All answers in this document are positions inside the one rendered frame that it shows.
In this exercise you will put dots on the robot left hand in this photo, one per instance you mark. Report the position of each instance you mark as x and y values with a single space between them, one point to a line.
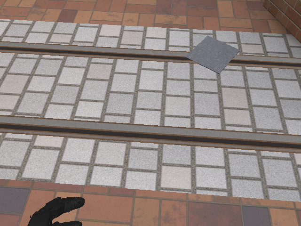
54 209

